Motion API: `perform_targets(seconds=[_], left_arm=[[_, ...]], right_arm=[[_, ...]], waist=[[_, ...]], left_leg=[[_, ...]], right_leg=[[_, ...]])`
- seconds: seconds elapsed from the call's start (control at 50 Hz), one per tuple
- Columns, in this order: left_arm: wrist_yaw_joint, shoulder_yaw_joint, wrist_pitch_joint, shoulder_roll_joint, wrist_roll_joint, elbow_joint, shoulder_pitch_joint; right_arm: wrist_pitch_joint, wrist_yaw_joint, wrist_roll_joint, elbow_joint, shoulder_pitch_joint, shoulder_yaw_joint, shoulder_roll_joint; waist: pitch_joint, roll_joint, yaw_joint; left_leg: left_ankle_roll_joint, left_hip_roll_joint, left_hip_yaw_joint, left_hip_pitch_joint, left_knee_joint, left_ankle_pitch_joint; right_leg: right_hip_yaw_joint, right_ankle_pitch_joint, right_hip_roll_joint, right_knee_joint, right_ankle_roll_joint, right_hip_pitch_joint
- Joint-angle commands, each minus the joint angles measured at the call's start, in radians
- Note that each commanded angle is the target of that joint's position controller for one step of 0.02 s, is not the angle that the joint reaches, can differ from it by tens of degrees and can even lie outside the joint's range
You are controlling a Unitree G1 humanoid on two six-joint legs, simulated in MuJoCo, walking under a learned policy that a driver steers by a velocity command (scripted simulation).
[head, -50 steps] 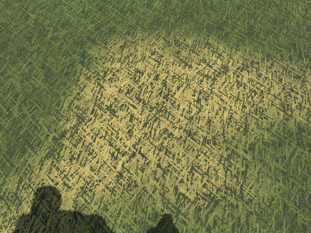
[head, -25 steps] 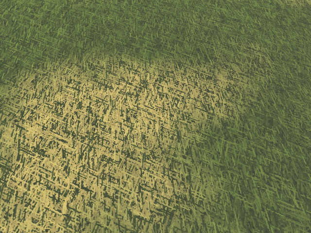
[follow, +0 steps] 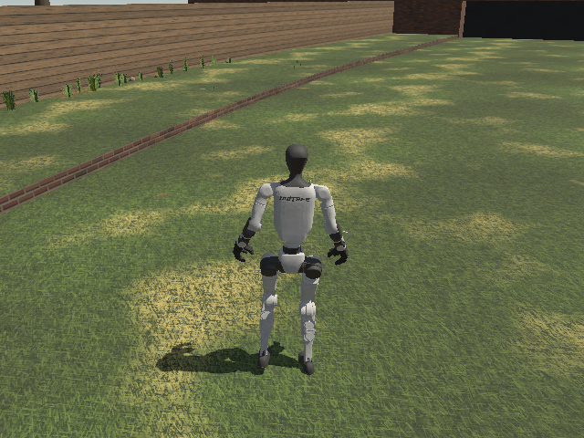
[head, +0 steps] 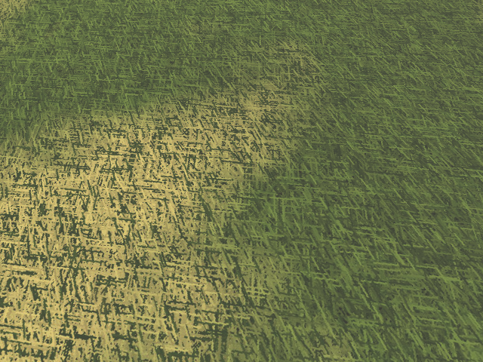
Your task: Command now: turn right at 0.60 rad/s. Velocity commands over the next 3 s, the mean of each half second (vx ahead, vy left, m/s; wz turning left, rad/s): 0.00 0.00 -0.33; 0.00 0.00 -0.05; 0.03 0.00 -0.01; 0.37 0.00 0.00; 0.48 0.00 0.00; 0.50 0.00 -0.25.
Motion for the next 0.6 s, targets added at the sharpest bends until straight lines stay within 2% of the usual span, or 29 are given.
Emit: perform_targets(seconds=[0.02, 0.08, 0.12, 0.14, 0.16, 0.18, 0.2, 0.22, 0.24, 0.26, 0.32, 0.36, 0.4, 0.42, 0.44, 0.46, 0.48, 0.5, 0.52, 0.54, 0.56, 0.6], left_arm=[[-0.002, 0.055, -0.006, 0.186, -0.001, -0.070, -0.031], [-0.008, 0.055, 0.001, 0.184, -0.010, -0.072, -0.050], [-0.002, 0.045, 0.006, 0.162, -0.021, -0.075, -0.080], [0.002, 0.034, 0.005, 0.126, -0.015, -0.069, -0.041], [0.001, 0.021, 0.000, 0.079, -0.001, -0.067, 0.024], [0.006, 0.042, -0.010, 0.145, 0.001, -0.073, -0.009], [0.008, 0.063, -0.013, 0.204, 0.004, -0.053, 0.011], [0.008, 0.069, -0.009, 0.201, -0.001, -0.029, 0.018], [0.012, 0.064, 0.001, 0.171, -0.002, -0.011, 0.029], [0.012, 0.056, 0.007, 0.144, -0.002, -0.004, 0.029], [0.007, 0.027, 0.006, 0.068, -0.006, -0.010, -0.004], [0.001, 0.008, 0.002, 0.035, 0.000, -0.016, -0.034], [-0.003, 0.012, -0.002, 0.055, -0.008, -0.004, -0.027], [-0.005, 0.014, -0.003, 0.059, -0.008, 0.014, 0.005], [-0.007, 0.014, -0.005, 0.059, -0.002, 0.032, 0.031], [-0.006, 0.015, -0.007, 0.087, 0.008, 0.030, 0.032], [0.002, 0.023, -0.007, 0.144, 0.016, 0.020, 0.048], [-0.002, 0.022, -0.007, 0.144, 0.025, 0.045, 0.010], [-0.012, 0.009, -0.012, 0.078, 0.023, 0.025, -0.024], [-0.014, 0.000, -0.017, 0.053, 0.031, 0.035, -0.018], [-0.013, 0.002, -0.022, 0.069, 0.032, 0.042, -0.013], [-0.011, -0.002, -0.034, 0.069, 0.025, 0.057, 0.001]], right_arm=[[-0.025, 0.009, 0.006, -0.080, -0.033, -0.019, -0.082], [-0.037, 0.021, 0.011, -0.082, -0.007, -0.022, -0.085], [-0.046, 0.028, 0.005, -0.060, 0.061, -0.023, -0.081], [-0.046, 0.025, -0.008, -0.061, 0.073, -0.030, -0.114], [-0.039, 0.020, -0.028, -0.083, 0.025, -0.039, -0.191], [-0.040, 0.023, -0.050, -0.081, 0.039, -0.035, -0.171], [-0.043, 0.021, -0.035, -0.091, 0.018, -0.024, -0.141], [-0.042, 0.016, -0.021, -0.091, -0.010, -0.017, -0.116], [-0.041, 0.014, -0.007, -0.093, -0.029, -0.011, -0.100], [-0.040, 0.012, 0.001, -0.090, -0.032, -0.003, -0.086], [-0.029, 0.010, -0.008, -0.073, -0.012, 0.008, -0.068], [-0.019, 0.010, -0.006, -0.065, 0.003, 0.003, -0.088], [-0.009, 0.012, 0.001, -0.052, 0.041, -0.002, -0.116], [-0.006, 0.013, 0.008, -0.049, 0.036, 0.001, -0.116], [-0.008, 0.015, 0.016, -0.040, 0.048, 0.008, -0.103], [-0.019, 0.018, 0.014, -0.026, 0.090, 0.015, -0.090], [-0.035, 0.026, -0.012, -0.028, 0.100, 0.025, -0.069], [-0.045, 0.029, -0.022, -0.031, 0.122, 0.037, -0.020], [-0.046, 0.027, -0.034, -0.025, 0.066, 0.036, -0.053], [-0.044, 0.028, -0.029, -0.023, 0.039, 0.031, -0.064], [-0.040, 0.023, -0.022, -0.016, 0.033, 0.032, -0.061], [-0.030, 0.017, -0.017, -0.009, 0.049, 0.032, -0.057]], waist=[[-0.115, -0.175, 0.010], [-0.126, -0.181, 0.001], [-0.145, -0.168, -0.043], [-0.164, -0.106, -0.030], [-0.156, 0.148, 0.040], [-0.116, 0.249, 0.002], [-0.099, 0.166, 0.005], [-0.084, 0.119, 0.016], [-0.070, 0.102, 0.020], [-0.062, 0.104, 0.013], [-0.083, 0.140, -0.004], [-0.102, 0.176, -0.028], [-0.109, 0.186, -0.045], [-0.107, 0.175, -0.025], [-0.099, 0.156, -0.009], [-0.108, 0.118, -0.017], [-0.143, 0.007, -0.035], [-0.146, -0.181, -0.090], [-0.118, -0.142, -0.046], [-0.092, -0.117, -0.034], [-0.070, -0.102, -0.030], [-0.032, -0.106, -0.033]], left_leg=[[0.009, -0.018, -0.009, 0.013, -0.095, -0.023], [0.028, -0.031, -0.011, 0.084, -0.221, -0.013], [0.055, -0.016, 0.016, 0.224, -0.437, 0.169], [0.090, 0.083, -0.054, 0.331, -0.483, 0.282], [0.198, 0.274, -0.269, 0.395, -0.509, 0.472], [0.366, 0.399, -0.437, 0.327, -0.542, 0.535], [0.392, 0.401, -0.404, 0.304, -0.538, 0.498], [0.350, 0.338, -0.319, 0.295, -0.523, 0.448], [0.310, 0.285, -0.252, 0.303, -0.512, 0.405], [0.301, 0.266, -0.221, 0.311, -0.504, 0.430], [0.290, 0.206, -0.122, 0.342, -0.493, 0.474], [0.289, 0.198, -0.104, 0.348, -0.480, 0.484], [0.297, 0.211, -0.128, 0.355, -0.462, 0.488], [0.287, 0.207, -0.125, 0.339, -0.447, 0.487], [0.261, 0.196, -0.117, 0.312, -0.437, 0.477], [0.210, 0.186, -0.113, 0.258, -0.437, 0.431], [0.147, 0.142, -0.055, 0.195, -0.375, 0.340], [0.087, 0.064, 0.039, 0.239, -0.403, 0.146], [0.049, 0.058, 0.049, 0.274, -0.385, 0.148], [0.043, 0.053, 0.053, 0.271, -0.382, 0.163], [0.049, 0.053, 0.055, 0.269, -0.374, 0.178], [0.053, 0.059, 0.046, 0.260, -0.380, 0.206]], right_leg=[[0.317, 0.191, -0.242, -0.100, -0.183, 0.118], [0.380, 0.252, -0.227, -0.067, -0.170, 0.132], [0.351, 0.242, -0.186, -0.011, -0.117, 0.103], [0.301, 0.099, -0.140, 0.053, -0.061, 0.034], [0.127, -0.217, 0.004, 0.231, 0.006, -0.103], [0.043, -0.467, 0.056, 0.432, 0.060, -0.201], [0.053, -0.438, 0.016, 0.602, 0.090, -0.216], [0.051, -0.378, 0.010, 0.663, 0.107, -0.224], [0.051, -0.333, 0.006, 0.684, 0.124, -0.235], [0.053, -0.296, 0.004, 0.690, 0.138, -0.241], [-0.026, -0.256, -0.029, 0.485, 0.159, -0.164], [-0.087, -0.268, -0.066, 0.293, 0.159, -0.066], [-0.120, -0.207, -0.061, 0.138, 0.151, 0.002], [-0.134, -0.105, -0.057, 0.014, 0.137, 0.061], [-0.139, 0.019, -0.052, -0.132, 0.115, 0.134], [-0.083, 0.120, -0.089, -0.165, 0.084, 0.225], [0.022, 0.337, -0.195, -0.117, 0.046, 0.314], [0.036, 0.238, -0.216, -0.064, -0.018, 0.202], [0.032, 0.110, -0.190, -0.083, -0.032, 0.148], [0.026, 0.039, -0.175, -0.095, -0.016, 0.122], [0.016, 0.017, -0.157, -0.097, -0.001, 0.104], [0.015, 0.040, -0.154, -0.094, 0.009, 0.078]])
Next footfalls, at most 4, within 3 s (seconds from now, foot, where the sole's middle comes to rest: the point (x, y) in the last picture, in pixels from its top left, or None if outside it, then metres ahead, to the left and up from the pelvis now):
0.14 left None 0.06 0.13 -0.78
0.46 right None -0.01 -0.12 -0.78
2.06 right None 0.40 -0.16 -0.78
2.60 left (259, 264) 0.74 0.03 -0.78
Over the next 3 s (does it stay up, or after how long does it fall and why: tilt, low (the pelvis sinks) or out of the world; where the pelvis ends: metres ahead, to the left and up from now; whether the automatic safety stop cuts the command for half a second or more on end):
stays up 0.75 -0.06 0.00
